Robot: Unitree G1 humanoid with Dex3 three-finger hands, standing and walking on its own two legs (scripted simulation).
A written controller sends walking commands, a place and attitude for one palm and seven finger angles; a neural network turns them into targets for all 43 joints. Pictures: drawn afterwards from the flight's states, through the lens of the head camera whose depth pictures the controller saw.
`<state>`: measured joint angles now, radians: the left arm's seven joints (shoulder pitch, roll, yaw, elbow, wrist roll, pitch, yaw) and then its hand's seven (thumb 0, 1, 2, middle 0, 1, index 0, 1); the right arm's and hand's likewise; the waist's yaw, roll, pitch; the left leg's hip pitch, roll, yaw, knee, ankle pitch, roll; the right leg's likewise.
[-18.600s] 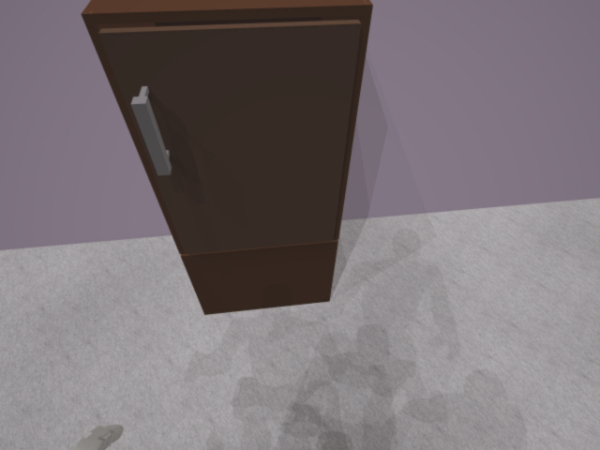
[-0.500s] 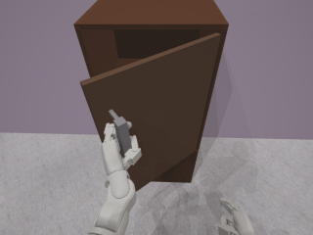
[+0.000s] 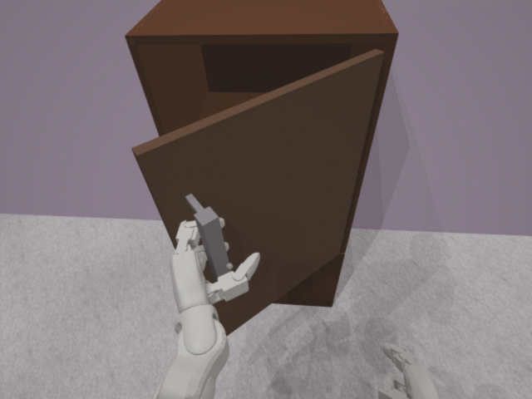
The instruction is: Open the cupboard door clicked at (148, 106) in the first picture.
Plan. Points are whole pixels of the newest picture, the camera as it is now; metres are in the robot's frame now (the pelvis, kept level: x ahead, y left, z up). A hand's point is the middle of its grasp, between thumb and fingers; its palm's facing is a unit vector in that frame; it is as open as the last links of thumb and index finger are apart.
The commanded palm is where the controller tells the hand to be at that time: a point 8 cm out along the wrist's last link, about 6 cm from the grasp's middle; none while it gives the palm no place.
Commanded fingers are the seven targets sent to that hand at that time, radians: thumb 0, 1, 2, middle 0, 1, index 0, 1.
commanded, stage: open thumb and fingers to let go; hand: left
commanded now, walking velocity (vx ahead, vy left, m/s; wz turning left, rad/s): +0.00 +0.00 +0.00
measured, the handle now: (208, 241) +0.33 +0.11 +0.08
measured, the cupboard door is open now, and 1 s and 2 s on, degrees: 41 44 44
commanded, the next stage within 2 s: slide the hand sideways off the handle in 0.46 s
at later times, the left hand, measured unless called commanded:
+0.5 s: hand (230, 271) +0.28 +0.07 +0.08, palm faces +0.28 -0.96 -0.03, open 15.4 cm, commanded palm +0.24 +0.10 +0.08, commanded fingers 0.00 -0.50 0.30 -0.15 -0.30 -0.15 -0.30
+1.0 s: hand (229, 298) +0.24 +0.07 +0.08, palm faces -0.12 -0.99 +0.01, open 16.3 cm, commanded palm +0.22 +0.13 +0.08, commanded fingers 0.00 -0.50 0.30 -0.15 -0.30 -0.15 -0.30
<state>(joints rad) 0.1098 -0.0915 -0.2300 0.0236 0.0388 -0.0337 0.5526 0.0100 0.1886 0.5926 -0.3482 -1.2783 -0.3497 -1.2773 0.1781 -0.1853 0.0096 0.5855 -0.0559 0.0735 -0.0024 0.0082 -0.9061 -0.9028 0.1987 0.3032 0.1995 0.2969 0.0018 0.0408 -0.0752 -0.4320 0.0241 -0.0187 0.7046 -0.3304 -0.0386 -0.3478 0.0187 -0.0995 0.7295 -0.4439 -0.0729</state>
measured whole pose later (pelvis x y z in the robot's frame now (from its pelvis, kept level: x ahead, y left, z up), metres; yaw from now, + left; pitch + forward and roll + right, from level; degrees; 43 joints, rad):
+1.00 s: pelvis -0.04 +0.03 -0.01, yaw -2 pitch +2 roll +0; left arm 0.09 0.02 -0.25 0.05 -0.05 -0.14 0.15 -0.01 -0.50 0.30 -0.14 -0.31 -0.15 -0.32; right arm 0.23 -0.20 0.05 0.54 0.00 -0.02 -0.01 0.01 -0.91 -0.90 0.20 0.30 0.20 0.30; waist -0.01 0.03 -0.05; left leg -0.47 0.01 0.03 0.76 -0.31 0.00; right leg -0.40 0.00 -0.06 0.79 -0.41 -0.03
